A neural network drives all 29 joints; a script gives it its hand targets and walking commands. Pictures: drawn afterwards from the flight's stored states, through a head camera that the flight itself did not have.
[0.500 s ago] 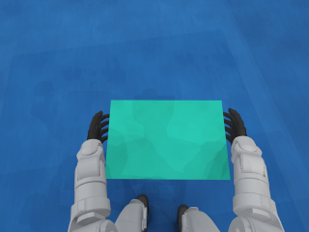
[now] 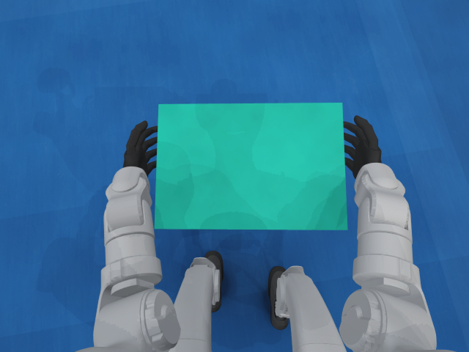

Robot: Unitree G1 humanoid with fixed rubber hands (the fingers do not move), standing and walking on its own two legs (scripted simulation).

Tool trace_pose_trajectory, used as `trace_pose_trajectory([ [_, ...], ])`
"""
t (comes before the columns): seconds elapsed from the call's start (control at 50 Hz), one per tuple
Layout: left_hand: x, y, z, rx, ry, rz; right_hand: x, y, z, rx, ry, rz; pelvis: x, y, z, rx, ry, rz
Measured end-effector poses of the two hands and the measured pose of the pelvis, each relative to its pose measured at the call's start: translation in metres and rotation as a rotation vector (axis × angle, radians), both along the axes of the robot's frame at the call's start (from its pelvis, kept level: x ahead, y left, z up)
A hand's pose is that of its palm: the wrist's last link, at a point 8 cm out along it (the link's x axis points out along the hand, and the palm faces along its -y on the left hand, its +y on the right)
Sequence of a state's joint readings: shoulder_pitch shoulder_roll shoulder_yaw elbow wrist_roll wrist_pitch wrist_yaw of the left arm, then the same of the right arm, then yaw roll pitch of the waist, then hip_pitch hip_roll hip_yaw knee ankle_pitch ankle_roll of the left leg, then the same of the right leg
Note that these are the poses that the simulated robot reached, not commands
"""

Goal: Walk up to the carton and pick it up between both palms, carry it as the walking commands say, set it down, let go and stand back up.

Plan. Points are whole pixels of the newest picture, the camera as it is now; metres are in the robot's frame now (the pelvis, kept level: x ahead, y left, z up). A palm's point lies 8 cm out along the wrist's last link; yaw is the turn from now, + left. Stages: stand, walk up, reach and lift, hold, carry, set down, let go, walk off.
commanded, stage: set down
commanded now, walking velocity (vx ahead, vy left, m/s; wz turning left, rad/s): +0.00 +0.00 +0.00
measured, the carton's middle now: (248, 173) +0.40 +0.02 -0.15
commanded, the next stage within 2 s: none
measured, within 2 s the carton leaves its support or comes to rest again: neither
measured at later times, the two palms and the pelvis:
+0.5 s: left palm (154, 167) +0.41 +0.21 -0.16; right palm (343, 163) +0.43 -0.17 -0.15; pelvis -0.01 +0.00 -0.08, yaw -1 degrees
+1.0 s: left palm (165, 166) +0.44 +0.21 -0.25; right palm (328, 163) +0.45 -0.17 -0.24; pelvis -0.03 +0.00 -0.15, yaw -1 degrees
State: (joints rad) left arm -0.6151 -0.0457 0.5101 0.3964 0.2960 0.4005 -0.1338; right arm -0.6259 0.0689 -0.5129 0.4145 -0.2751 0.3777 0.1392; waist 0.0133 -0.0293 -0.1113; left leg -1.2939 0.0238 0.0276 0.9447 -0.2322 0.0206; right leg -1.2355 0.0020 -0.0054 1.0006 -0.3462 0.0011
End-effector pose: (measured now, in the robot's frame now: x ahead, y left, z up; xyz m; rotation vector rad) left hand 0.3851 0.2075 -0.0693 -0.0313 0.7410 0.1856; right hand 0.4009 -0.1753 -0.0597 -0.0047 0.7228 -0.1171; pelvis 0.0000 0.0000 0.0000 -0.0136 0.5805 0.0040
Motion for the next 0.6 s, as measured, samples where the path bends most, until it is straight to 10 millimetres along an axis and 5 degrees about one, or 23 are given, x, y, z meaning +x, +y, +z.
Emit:
trace_pose_trajectory([
  [0.6, 0.031, 0.0, -0.113, 0.004, -0.002, -0.019, 0.031, 0.001, -0.108, 0.009, -0.026, -0.018, -0.014, 0.001, -0.092, -0.013, 0.239, -0.01],
])
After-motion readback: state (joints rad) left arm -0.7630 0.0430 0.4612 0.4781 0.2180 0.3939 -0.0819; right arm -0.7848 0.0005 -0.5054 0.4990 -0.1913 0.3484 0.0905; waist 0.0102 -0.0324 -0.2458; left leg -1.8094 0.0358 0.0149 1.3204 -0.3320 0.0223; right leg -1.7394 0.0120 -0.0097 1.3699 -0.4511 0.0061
